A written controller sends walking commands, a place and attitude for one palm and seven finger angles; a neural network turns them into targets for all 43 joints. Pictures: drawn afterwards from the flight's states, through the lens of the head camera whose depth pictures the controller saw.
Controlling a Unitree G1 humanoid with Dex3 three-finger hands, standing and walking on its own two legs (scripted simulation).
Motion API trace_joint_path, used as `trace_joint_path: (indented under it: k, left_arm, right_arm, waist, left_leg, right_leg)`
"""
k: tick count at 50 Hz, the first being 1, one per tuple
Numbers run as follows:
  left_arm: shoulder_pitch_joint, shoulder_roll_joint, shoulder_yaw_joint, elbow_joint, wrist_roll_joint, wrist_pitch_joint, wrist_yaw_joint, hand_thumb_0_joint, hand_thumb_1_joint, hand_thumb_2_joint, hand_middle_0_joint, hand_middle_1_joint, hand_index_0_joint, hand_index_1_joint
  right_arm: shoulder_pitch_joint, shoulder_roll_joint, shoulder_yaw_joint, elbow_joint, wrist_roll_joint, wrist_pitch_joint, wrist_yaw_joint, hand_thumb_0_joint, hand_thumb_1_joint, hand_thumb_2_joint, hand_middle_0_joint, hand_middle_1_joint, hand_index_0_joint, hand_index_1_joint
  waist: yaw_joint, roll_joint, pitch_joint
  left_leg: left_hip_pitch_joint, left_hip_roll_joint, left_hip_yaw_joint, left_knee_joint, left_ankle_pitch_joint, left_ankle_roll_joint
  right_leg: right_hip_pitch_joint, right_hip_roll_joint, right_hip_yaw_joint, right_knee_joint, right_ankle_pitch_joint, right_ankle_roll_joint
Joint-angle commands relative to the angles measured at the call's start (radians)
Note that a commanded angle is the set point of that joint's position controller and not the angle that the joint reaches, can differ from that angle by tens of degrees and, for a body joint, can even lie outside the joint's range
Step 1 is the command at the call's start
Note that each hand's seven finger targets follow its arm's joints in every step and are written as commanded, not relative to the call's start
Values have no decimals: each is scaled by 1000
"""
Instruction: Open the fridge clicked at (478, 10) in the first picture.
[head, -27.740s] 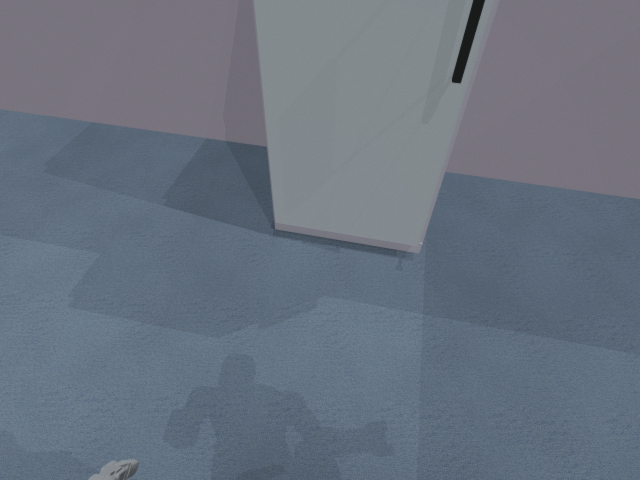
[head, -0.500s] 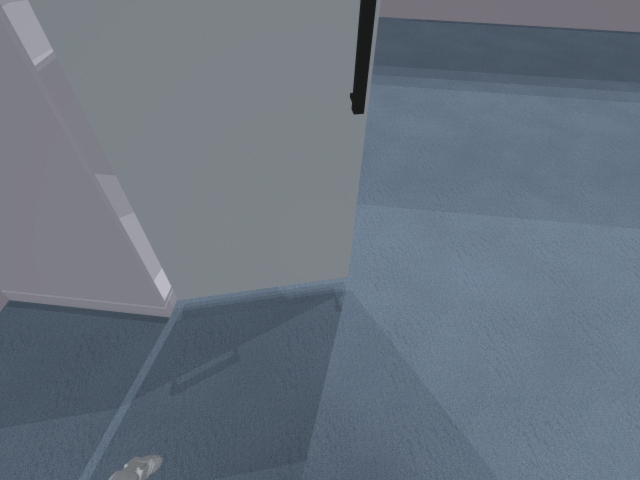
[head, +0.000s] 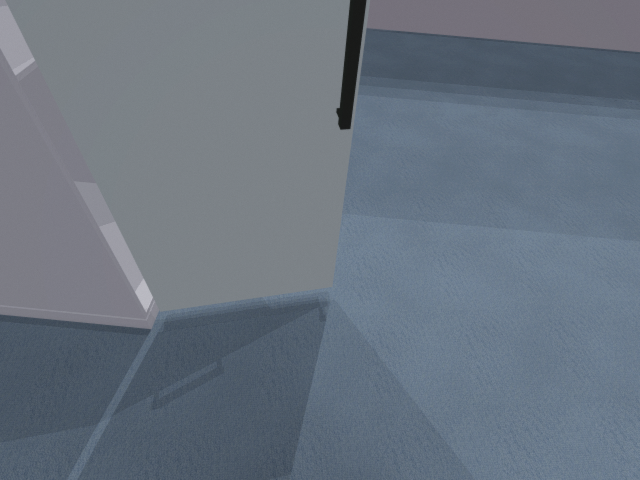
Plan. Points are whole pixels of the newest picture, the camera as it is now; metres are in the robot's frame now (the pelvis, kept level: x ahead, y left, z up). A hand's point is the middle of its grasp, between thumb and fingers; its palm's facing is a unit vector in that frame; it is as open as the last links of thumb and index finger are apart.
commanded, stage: let the arm hang, fingers relaxed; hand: right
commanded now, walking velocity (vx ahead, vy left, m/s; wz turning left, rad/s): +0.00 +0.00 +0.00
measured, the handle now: (352, 16) +0.81 +0.00 +0.23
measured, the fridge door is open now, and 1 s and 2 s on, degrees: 74 74 74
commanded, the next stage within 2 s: look to check the result in 0.32 s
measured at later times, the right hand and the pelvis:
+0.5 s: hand out of the picture +0.12 -0.22 -0.15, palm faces -0.04 +0.95 -0.31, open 7.4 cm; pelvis +0.03 +0.02 +0.01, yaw +0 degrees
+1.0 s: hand out of the picture +0.13 -0.21 -0.15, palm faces -0.03 +0.94 -0.33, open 7.4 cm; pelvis +0.05 +0.03 +0.01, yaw +0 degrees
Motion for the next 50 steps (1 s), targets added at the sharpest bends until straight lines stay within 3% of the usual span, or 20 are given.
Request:
trace_joint_path:
  k: [1,7,21,27,41,47,50]
  left_arm:
    - [-30,198,31,-39,0,-28,10,0,900,900,-200,-300,-200,-300]
    - [-75,209,23,-26,-2,-36,9,0,900,900,-200,-300,-200,-300]
    - [-109,220,15,-17,-4,-38,15,0,900,900,-200,-300,-200,-300]
    - [-108,219,13,-11,-5,-33,18,0,900,900,-200,-300,-200,-300]
    - [-91,207,13,-4,-5,-28,22,0,900,900,-200,-300,-200,-300]
    - [-95,206,13,-5,-4,-26,22,0,900,900,-200,-300,-200,-300]
    - [-90,201,12,-5,-3,-27,24,0,900,900,-200,-300,-200,-300]
  right_arm:
    - [-44,-169,-18,-43,2,-30,-10,0,-900,-900,200,300,200,300]
    - [-78,-183,-14,-41,5,-36,-11,0,-900,-900,200,300,200,300]
    - [-102,-188,-16,-39,8,-43,-13,0,-900,-900,200,300,200,300]
    - [-99,-186,-15,-31,9,-41,-14,0,-900,-900,200,300,200,300]
    - [-85,-185,-15,-25,10,-44,-20,0,-900,-900,200,300,200,300]
    - [-88,-182,-16,-26,10,-42,-20,0,-900,-900,200,300,200,300]
    - [-85,-180,-16,-25,10,-43,-20,0,-900,-900,200,300,200,300]
  waist:
    - [6,76,-26]
    - [7,43,-61]
    - [11,27,-111]
    - [13,35,-77]
    - [15,60,-98]
    - [15,48,-60]
    - [14,46,-79]
  left_leg:
    - [-3,87,-98,-100,-27,56]
    - [35,99,-97,-104,81,49]
    - [100,112,-94,-120,210,54]
    - [94,111,-93,-137,209,56]
    - [121,114,-91,-133,320,59]
    - [108,110,-99,-146,283,59]
    - [120,111,-98,-140,309,60]
  right_leg:
    - [35,-149,181,-146,-52,10]
    - [95,-151,163,-138,102,17]
    - [162,-153,146,-128,219,29]
    - [159,-154,141,-133,199,32]
    - [193,-155,125,-117,242,33]
    - [176,-154,124,-128,204,37]
    - [188,-155,121,-124,225,37]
